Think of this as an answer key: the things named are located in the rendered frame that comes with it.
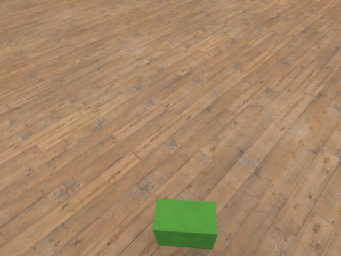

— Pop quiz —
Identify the carton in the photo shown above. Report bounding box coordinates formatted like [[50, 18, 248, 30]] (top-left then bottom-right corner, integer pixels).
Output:
[[153, 199, 218, 249]]

